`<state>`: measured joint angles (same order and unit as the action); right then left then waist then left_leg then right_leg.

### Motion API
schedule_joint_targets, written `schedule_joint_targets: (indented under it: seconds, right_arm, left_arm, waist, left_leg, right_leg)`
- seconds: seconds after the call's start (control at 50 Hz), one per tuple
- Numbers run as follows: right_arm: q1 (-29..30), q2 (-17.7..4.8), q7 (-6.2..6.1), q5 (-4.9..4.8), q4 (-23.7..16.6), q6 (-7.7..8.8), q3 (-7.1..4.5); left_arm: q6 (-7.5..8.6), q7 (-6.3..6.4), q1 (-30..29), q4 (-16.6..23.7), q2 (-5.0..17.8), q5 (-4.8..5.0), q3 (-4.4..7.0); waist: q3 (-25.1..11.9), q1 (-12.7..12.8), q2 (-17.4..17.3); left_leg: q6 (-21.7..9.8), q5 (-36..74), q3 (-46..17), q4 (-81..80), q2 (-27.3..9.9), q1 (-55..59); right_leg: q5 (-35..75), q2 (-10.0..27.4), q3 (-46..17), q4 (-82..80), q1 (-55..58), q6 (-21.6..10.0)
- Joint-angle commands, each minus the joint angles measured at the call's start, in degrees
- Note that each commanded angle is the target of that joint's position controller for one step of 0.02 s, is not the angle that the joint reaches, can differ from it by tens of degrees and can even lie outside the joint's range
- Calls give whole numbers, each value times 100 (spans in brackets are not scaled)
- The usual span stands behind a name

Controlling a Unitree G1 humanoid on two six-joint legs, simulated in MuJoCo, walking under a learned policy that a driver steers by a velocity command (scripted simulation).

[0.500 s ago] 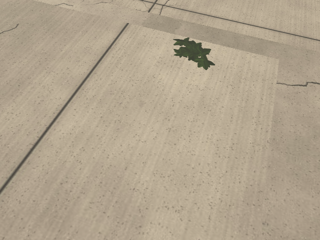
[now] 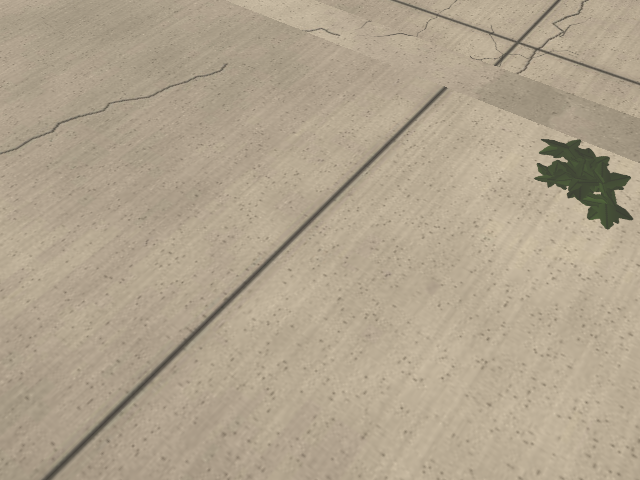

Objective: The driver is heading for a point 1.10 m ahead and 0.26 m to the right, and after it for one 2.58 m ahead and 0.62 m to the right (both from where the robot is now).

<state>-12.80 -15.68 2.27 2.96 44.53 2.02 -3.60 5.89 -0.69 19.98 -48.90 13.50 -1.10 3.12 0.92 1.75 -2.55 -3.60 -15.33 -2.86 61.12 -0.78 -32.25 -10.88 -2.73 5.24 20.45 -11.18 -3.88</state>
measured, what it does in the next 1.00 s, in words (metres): walks ahead, turning right: left foot, then right foot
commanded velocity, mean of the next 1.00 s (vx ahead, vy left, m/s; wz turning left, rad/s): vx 0.42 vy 0.00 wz -0.39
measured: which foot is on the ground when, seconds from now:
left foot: up 0.00-0.22, down 0.24-0.74, up 0.76-1.00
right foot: down 0.00-0.24, up 0.26-0.74, down 0.76-1.00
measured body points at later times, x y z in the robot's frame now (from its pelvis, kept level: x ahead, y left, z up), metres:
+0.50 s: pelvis +0.25 +0.03 +0.00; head +0.27 +0.03 +0.45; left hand +0.42 +0.26 -0.12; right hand +0.22 -0.24 -0.12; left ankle +0.23 +0.12 -0.74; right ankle +0.27 -0.12 -0.66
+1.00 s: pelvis +0.44 -0.09 +0.00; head +0.48 -0.13 +0.44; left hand +0.65 +0.09 -0.12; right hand +0.41 -0.37 -0.14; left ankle +0.55 +0.03 -0.66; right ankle +0.45 -0.14 -0.74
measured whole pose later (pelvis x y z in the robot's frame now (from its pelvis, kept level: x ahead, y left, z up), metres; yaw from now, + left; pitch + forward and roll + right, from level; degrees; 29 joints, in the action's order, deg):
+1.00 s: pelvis +0.44 -0.09 +0.00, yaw -29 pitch +0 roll +1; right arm -11.2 -14.2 -0.5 1.5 46.3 0.6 -2.4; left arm 1.8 -0.2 13.3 -46.6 13.6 -0.7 2.7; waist 5.9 -0.2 -1.8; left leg 1.4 -17.4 -0.8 62.1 -4.9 -34.1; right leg -7.8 -6.6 1.8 21.6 -14.2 -7.7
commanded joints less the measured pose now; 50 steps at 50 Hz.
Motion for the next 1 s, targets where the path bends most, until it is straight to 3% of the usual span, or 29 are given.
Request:
schedule_joint_targets:
  seconds: [0.02,0.08,0.16,0.2,0.22,0.24,0.26,0.28,0.3,0.32,0.34,0.38,0.44,0.52,0.58,0.64,0.68,0.72,0.74,0.76,0.78,0.8,0.82,0.84,0.86,0.88,0.9,0.94,1.0]
  right_arm:
    - [143,53,70,26,-387,50,112]
    - [850,143,87,-80,-569,99,222]
    - [1256,-52,-15,-142,-702,175,202]
    - [875,-125,-83,-131,-597,247,162]
    - [313,-282,-149,-66,-393,316,90]
    - [-553,-650,-236,59,-238,395,-27]
    - [-1123,-1197,-307,159,-254,386,-146]
    - [-1128,-1164,-315,12,-172,283,-187]
    - [-741,-632,-286,-41,-239,263,-56]
    - [-424,-339,-255,-91,-245,299,10]
    - [-236,-178,-246,-92,-240,328,50]
    - [-269,-80,-265,-135,-118,411,73]
    - [-529,-147,-268,-207,78,518,30]
    - [-780,-156,-263,-179,290,500,21]
    - [-856,-333,-274,-169,370,485,-20]
    - [-1122,-527,-315,-168,521,418,-73]
    - [-1214,-643,-348,-159,609,338,-95]
    - [-1199,-835,-392,-167,665,223,-140]
    - [-1153,-878,-401,-223,640,178,-144]
    - [-1197,-734,-392,-232,495,187,-100]
    - [-1632,-65,-296,-318,113,186,42]
    - [-1012,-619,-303,-217,52,188,-75]
    - [-647,-442,-312,-318,-72,200,-23]
    - [-561,-395,-336,-276,-35,219,17]
    - [-547,-403,-344,-169,-7,152,1]
    - [-839,-371,-326,-94,78,32,11]
    - [-1011,-321,-312,-71,168,-81,11]
    - [-1174,-175,-286,-130,263,-191,39]
    - [-980,-86,-257,-162,352,-248,72]
  left_arm:
    - [92,-47,40,172,418,61,38]
    - [23,-44,324,51,621,61,90]
    - [-53,-27,679,-91,826,45,133]
    - [-94,-1,644,-124,890,47,153]
    - [-102,3,676,-146,827,70,141]
    - [-79,0,567,-31,657,120,98]
    - [-69,14,680,252,62,249,-31]
    - [-153,58,833,256,480,178,82]
    - [-226,57,620,176,618,92,136]
    - [-243,-1,369,186,476,60,123]
    - [-286,-38,262,180,407,34,134]
    - [-422,-115,217,182,319,-81,147]
    - [-523,-198,-193,364,210,-102,137]
    - [-550,-291,-1010,683,165,-100,79]
    - [-528,-373,-1659,920,131,-89,-4]
    - [-528,-405,-2066,1105,225,-115,-17]
    - [-525,-377,-2079,1157,291,-137,5]
    - [-467,-301,-1340,973,406,-178,75]
    - [-381,-231,-447,688,527,-235,154]
    - [-328,-128,352,476,982,-300,308]
    - [-347,-66,53,652,1804,-198,483]
    - [-438,5,527,702,1702,78,511]
    - [-458,64,96,637,1527,90,453]
    - [-469,77,-257,663,1117,128,349]
    - [-475,92,-535,704,901,153,284]
    - [-479,103,-792,759,676,160,197]
    - [-436,82,-815,765,597,131,146]
    - [-330,47,-687,650,656,51,126]
    - [-267,75,-528,442,507,10,11]
  waist:
    - [121,-233,615]
    - [191,-52,672]
    - [114,61,699]
    - [7,-161,686]
    - [-262,-378,471]
    - [-847,-765,29]
    - [-1517,-868,-968]
    - [-1539,-754,-1115]
    - [-849,-576,-421]
    - [-372,-461,-206]
    - [-186,-329,-217]
    - [-39,-162,-306]
    - [-2,-89,-205]
    - [220,-168,-195]
    - [374,-290,-228]
    - [481,-401,-173]
    - [407,-362,-210]
    - [-20,-42,-276]
    - [-547,335,-113]
    - [-1184,626,337]
    - [-1841,97,1765]
    - [-2296,546,622]
    - [-1477,304,604]
    - [-829,103,307]
    - [-513,-114,255]
    - [-518,-346,308]
    - [-587,-418,308]
    - [-698,-498,318]
    - [-611,-432,490]
  left_leg:
    - [165,546,217,-888,-328,-338]
    - [323,955,448,-1992,-180,189]
    - [315,832,482,-2643,-6,655]
    - [226,671,489,-3204,129,1366]
    - [110,657,427,-3553,159,2268]
    - [-139,161,-424,-3776,-657,3468]
    - [-498,-674,-2345,-4185,-2237,4881]
    - [-906,-1090,-3454,-4568,-2576,4553]
    - [-833,-1229,-2819,-4623,-2272,4011]
    - [-729,-688,-2074,-4778,-1980,3430]
    - [-564,-138,-1492,-4934,-1737,3050]
    - [-455,824,-748,-5061,-1486,2700]
    - [-512,1822,-121,-5161,-1466,2774]
    - [-500,2196,624,-5224,-1346,2810]
    - [-410,2187,1066,-5257,-1307,2728]
    - [-353,2553,1303,-5091,-1461,3174]
    - [-283,3760,1514,-4591,-1507,3529]
    - [-193,5659,1701,-3117,-1439,3687]
    - [-48,5251,1794,-1815,-1290,3312]
    - [175,3084,1768,-102,-1079,2032]
    - [550,-2215,1445,2106,28,-411]
    - [546,-1798,280,2367,16,-562]
    - [518,-1144,189,2211,-251,-777]
    - [514,-801,220,1680,-409,-625]
    - [539,-701,174,1321,-503,-402]
    - [568,-655,180,1079,-525,-9]
    - [567,-588,234,905,-478,312]
    - [547,-320,323,562,-382,592]
    - [455,198,278,-199,-370,691]
  right_leg:
    - [1081,1346,-1369,-1214,30,-889]
    - [1373,1171,-1170,-1130,-150,-788]
    - [1693,1377,-1500,-684,233,-726]
    - [1720,1351,-1619,-184,275,-617]
    - [1923,1091,-1452,569,79,-498]
    - [1248,735,-1158,1858,-568,-342]
    - [-1212,39,-517,3520,-2152,-109]
    - [-1952,15,-591,4437,-2819,-163]
    - [-1533,349,-841,4761,-2961,-211]
    - [-1119,509,-863,4682,-2918,-174]
    - [-883,621,-835,4540,-2746,-115]
    - [-644,695,-779,4488,-2575,16]
    - [-165,735,-733,4483,-2898,118]
    - [634,766,-591,3694,-3191,194]
    - [1127,723,-281,2573,-2734,92]
    - [740,618,44,1949,-2496,-119]
    - [233,387,265,1678,-2187,-328]
    - [-182,-109,459,1421,-1308,-550]
    - [284,-312,364,911,-184,-694]
    - [764,456,-650,839,1361,-929]
    - [3160,2449,-3568,865,3134,-1934]
    - [4177,2405,-3894,521,3022,-2028]
    - [4680,2255,-2950,463,2372,-1907]
    - [4660,1918,-2445,289,1518,-1628]
    - [4444,1587,-2133,143,945,-1374]
    - [4419,1436,-1807,-20,506,-1268]
    - [4664,1394,-1606,-86,242,-1180]
    - [5102,1318,-1271,-201,39,-1097]
    - [4798,1216,-884,-399,42,-774]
